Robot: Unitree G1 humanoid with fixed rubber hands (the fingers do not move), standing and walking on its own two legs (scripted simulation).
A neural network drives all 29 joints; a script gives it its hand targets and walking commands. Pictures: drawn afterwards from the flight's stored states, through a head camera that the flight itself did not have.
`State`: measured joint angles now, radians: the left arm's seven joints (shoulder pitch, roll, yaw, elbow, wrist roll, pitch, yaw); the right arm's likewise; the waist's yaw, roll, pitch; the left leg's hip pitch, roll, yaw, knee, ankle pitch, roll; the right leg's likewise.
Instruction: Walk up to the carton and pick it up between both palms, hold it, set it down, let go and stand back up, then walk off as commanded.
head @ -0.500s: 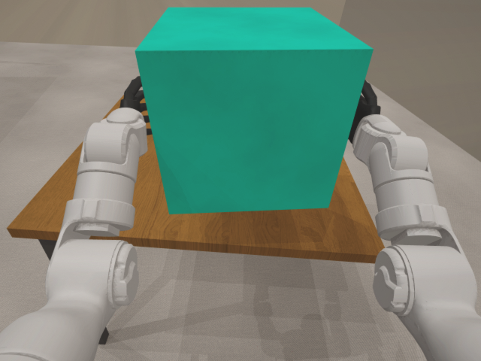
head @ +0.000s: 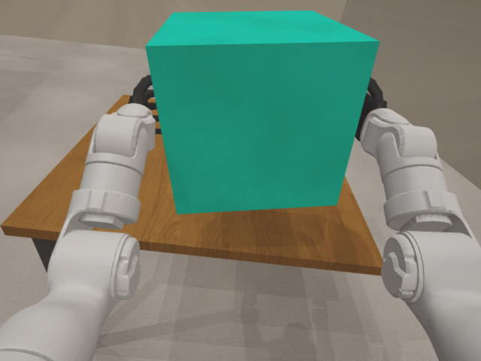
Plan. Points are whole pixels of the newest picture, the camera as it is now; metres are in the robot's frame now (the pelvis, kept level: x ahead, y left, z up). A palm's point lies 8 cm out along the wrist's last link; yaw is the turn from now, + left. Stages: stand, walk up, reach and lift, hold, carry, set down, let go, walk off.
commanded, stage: hold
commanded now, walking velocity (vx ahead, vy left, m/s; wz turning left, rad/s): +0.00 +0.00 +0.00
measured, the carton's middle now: (250, 103) +0.47 +0.06 +0.27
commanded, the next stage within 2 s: none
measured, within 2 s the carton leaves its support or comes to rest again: neither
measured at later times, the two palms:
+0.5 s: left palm (154, 111) +0.38 +0.20 +0.27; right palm (384, 132) +0.39 -0.16 +0.29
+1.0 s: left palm (149, 110) +0.37 +0.21 +0.27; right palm (382, 128) +0.39 -0.15 +0.29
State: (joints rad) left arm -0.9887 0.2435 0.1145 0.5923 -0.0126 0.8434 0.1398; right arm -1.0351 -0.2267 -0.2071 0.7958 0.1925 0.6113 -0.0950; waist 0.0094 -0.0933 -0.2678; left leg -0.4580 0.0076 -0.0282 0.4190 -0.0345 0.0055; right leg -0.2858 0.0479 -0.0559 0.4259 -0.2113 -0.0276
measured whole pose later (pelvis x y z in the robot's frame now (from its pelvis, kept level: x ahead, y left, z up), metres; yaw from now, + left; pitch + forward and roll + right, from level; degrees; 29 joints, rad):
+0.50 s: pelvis +0.00 +0.00 +0.00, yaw +0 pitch +4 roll -2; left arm -0.99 0.24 0.17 0.63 -0.01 0.83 0.12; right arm -1.03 -0.23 -0.15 0.78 0.22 0.63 -0.13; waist 0.00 -0.01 -0.27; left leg -0.44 0.01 -0.03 0.38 -0.01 0.01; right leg -0.28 0.05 -0.06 0.41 -0.20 -0.02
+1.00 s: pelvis +0.00 +0.00 +0.00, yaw +0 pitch +4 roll -2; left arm -0.96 0.24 0.17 0.55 -0.01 0.89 0.13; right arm -1.04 -0.23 -0.15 0.78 0.25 0.65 -0.13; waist 0.00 -0.01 -0.28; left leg -0.44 0.01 -0.03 0.39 -0.02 0.01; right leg -0.27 0.05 -0.06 0.41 -0.20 -0.02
